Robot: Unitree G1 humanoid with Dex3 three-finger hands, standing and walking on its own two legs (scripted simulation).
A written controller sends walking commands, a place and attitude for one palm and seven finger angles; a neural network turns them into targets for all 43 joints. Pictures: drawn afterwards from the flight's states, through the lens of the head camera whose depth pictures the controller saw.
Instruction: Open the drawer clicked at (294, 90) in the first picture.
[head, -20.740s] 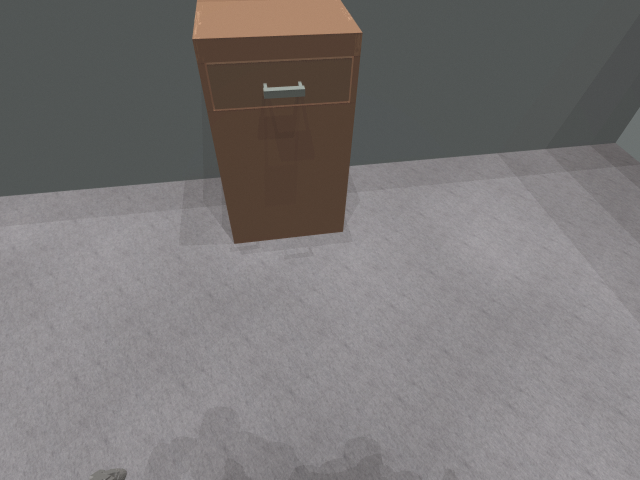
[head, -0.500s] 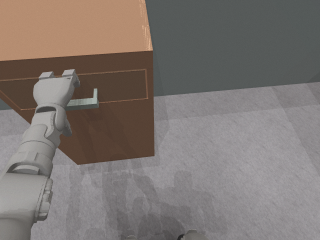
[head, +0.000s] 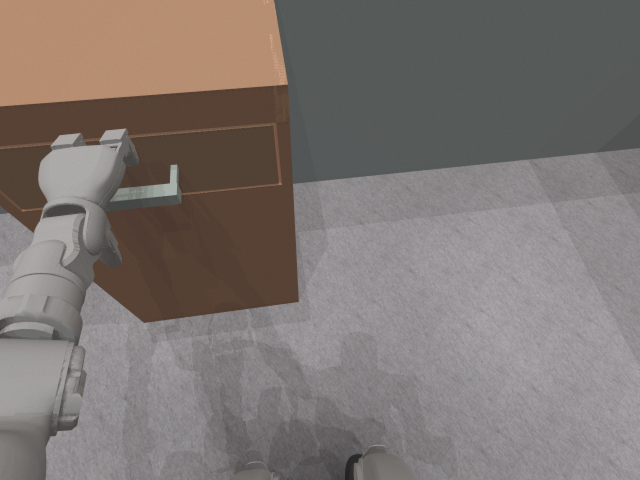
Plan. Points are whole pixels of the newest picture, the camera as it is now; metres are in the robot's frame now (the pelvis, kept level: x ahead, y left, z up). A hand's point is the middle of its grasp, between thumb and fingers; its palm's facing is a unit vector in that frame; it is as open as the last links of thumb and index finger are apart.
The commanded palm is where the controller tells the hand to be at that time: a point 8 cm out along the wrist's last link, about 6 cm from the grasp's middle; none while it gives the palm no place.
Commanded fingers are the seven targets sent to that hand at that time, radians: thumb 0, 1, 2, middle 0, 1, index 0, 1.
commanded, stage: re-aim the fingers above the handle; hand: left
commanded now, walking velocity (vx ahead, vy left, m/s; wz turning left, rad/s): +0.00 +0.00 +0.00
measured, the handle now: (138, 186) +0.54 +0.26 -0.04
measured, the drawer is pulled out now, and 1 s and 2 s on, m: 0.00 0.00 0.00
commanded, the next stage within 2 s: lower the fingers behind the handle in 1.30 s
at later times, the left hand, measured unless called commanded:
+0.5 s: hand (100, 197) +0.48 +0.28 +0.02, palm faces -0.09 -0.02 -1.00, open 13.9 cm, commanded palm +0.47 +0.27 +0.08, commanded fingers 0.00 -0.50 0.30 -0.30 -1.20 -0.30 -1.20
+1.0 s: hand (99, 202) +0.47 +0.28 +0.02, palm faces -0.06 -0.02 -1.00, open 13.9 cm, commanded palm +0.46 +0.27 +0.08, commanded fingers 0.00 -0.50 0.30 -0.30 -1.20 -0.30 -1.20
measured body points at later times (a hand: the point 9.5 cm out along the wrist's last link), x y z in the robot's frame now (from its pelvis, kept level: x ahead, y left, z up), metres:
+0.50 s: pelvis +0.01 +0.01 +0.00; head +0.12 +0.01 +0.43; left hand +0.48 +0.28 +0.07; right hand +0.00 -0.26 -0.13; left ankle -0.03 +0.10 -0.70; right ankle +0.02 -0.12 -0.70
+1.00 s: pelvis +0.01 +0.01 +0.00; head +0.11 +0.01 +0.44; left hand +0.46 +0.27 +0.08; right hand +0.03 -0.26 -0.13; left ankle -0.03 +0.10 -0.70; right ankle +0.02 -0.12 -0.70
